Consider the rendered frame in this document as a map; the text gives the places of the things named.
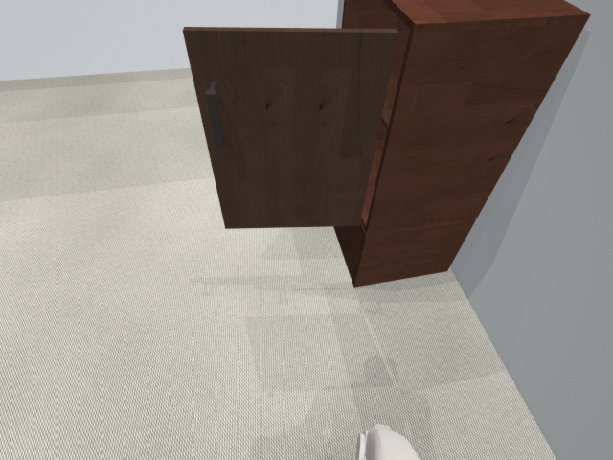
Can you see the cupboard door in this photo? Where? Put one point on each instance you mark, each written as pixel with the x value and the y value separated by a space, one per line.
pixel 301 110

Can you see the handle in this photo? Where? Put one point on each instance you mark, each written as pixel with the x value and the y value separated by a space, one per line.
pixel 212 103

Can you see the robot right thigh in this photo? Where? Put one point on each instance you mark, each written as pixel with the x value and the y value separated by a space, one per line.
pixel 383 444

